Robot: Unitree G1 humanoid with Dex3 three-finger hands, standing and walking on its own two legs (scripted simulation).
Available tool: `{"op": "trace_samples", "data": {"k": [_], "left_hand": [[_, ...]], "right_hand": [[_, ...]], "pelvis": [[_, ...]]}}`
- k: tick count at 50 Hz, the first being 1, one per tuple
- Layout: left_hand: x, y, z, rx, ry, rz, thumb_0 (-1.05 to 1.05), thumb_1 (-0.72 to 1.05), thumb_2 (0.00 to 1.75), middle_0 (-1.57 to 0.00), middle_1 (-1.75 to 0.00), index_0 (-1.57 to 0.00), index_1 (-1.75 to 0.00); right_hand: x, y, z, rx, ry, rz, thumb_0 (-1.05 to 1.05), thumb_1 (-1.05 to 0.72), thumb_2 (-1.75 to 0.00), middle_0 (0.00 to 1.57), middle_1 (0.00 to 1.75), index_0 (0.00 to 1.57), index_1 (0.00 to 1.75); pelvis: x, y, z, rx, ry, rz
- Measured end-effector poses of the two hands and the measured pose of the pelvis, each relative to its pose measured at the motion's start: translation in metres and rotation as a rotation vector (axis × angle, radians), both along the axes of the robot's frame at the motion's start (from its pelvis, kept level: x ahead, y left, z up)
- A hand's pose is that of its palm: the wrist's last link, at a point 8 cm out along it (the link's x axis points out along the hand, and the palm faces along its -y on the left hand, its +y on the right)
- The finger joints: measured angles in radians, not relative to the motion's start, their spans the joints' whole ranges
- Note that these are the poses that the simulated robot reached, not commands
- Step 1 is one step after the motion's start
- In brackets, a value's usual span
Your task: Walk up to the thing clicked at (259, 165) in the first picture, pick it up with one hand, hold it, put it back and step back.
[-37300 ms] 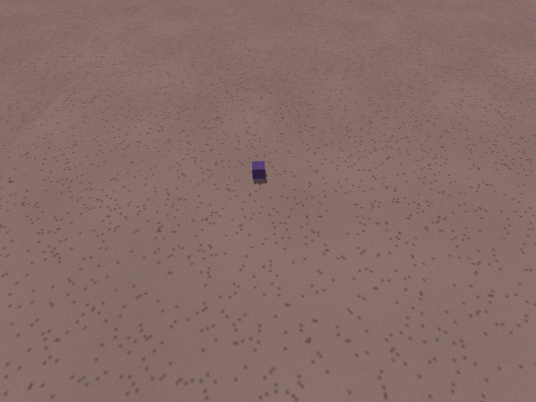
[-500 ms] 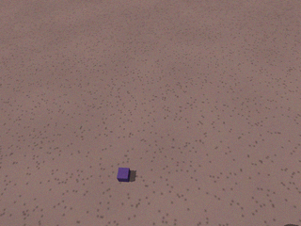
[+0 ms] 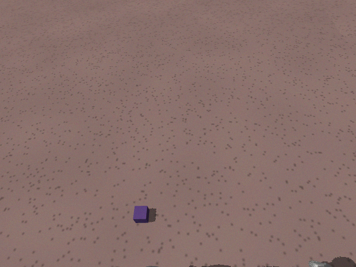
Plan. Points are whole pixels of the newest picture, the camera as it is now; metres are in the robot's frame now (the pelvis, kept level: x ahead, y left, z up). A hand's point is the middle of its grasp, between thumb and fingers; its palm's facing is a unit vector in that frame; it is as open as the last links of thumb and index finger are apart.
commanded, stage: walk up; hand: left
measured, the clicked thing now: (141, 214) +0.46 +0.28 -0.73
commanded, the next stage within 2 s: stand in 0.76 s
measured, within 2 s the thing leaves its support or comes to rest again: neither
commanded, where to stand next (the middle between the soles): +0.08 +0.03 m, yaw +0 degrees
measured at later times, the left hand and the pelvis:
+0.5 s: hand out of the picture +0.10 +0.29 -0.15, palm faces -0.07 -0.94 -0.34, open 7.4 cm; pelvis -0.01 +0.04 +0.00, yaw -3 degrees
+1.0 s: hand out of the picture +0.10 +0.27 -0.13, palm faces -0.09 -0.93 -0.36, open 7.4 cm; pelvis +0.00 +0.03 +0.02, yaw -3 degrees
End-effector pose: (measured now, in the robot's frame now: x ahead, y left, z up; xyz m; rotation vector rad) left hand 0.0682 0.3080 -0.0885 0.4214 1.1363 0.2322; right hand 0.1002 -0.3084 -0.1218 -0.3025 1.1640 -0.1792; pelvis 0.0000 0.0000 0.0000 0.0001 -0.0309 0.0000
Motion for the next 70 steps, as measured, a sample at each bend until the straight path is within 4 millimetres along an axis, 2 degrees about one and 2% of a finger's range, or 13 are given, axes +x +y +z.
{"op": "trace_samples", "data": {"k": [7, 12, 22, 33, 41, 56, 70], "left_hand": [[0.012, 0.036, -0.014, 0.002, 0.003, 0.006, 0.00, 0.90, 0.90, -0.20, -0.30, -0.21, -0.30], [0.020, 0.042, -0.022, -0.034, 0.017, 0.008, 0.01, 0.90, 0.90, -0.20, -0.30, -0.20, -0.30], [0.027, 0.030, -0.025, -0.093, 0.030, -0.033, 0.01, 0.90, 0.90, -0.20, -0.30, -0.20, -0.30], [0.019, 0.019, -0.017, -0.097, 0.060, -0.023, 0.00, 0.90, 0.90, -0.20, -0.30, -0.20, -0.30], [0.017, 0.015, -0.012, -0.084, 0.087, -0.029, 0.01, 0.90, 0.90, -0.20, -0.30, -0.20, -0.30], [0.033, 0.008, -0.006, -0.090, 0.042, -0.041, 0.00, 0.90, 0.90, -0.20, -0.30, -0.20, -0.30], [0.024, 0.008, -0.009, -0.091, 0.078, -0.030, 0.00, 0.90, 0.90, -0.20, -0.30, -0.20, -0.30]], "right_hand": [[-0.037, 0.025, -0.008, -0.021, 0.090, -0.020, 0.01, -0.90, -0.89, 0.20, 0.30, 0.20, 0.30], [-0.054, 0.040, -0.001, -0.014, 0.113, -0.050, 0.01, -0.90, -0.89, 0.20, 0.30, 0.20, 0.30], [-0.037, 0.048, 0.009, -0.018, 0.016, -0.062, 0.01, -0.90, -0.89, 0.20, 0.30, 0.20, 0.30], [-0.019, 0.038, 0.017, -0.008, -0.022, -0.058, 0.01, -0.90, -0.89, 0.20, 0.30, 0.20, 0.30], [-0.029, 0.033, 0.016, -0.001, 0.010, -0.079, 0.01, -0.90, -0.89, 0.20, 0.30, 0.20, 0.30], [-0.056, 0.032, 0.015, 0.006, 0.073, -0.102, 0.01, -0.90, -0.89, 0.20, 0.30, 0.20, 0.30], [-0.057, 0.029, 0.015, 0.001, 0.088, -0.100, 0.01, -0.90, -0.89, 0.20, 0.30, 0.20, 0.30]], "pelvis": [[-0.006, 0.024, -0.008, 0.027, -0.002, -0.009], [-0.002, 0.031, -0.006, 0.007, 0.001, -0.025], [-0.007, 0.040, 0.000, -0.001, -0.015, -0.051], [-0.007, 0.033, 0.009, 0.007, -0.011, -0.061], [-0.005, 0.030, 0.013, 0.009, -0.008, -0.060], [-0.002, 0.024, 0.017, 0.007, -0.011, -0.048], [0.001, 0.022, 0.018, 0.005, -0.005, -0.046]]}}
